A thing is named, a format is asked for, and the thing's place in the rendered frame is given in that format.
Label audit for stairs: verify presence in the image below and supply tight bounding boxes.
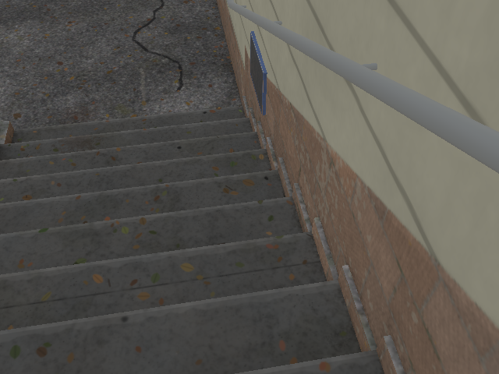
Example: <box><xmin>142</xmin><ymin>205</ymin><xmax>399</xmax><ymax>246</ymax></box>
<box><xmin>0</xmin><ymin>106</ymin><xmax>384</xmax><ymax>374</ymax></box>

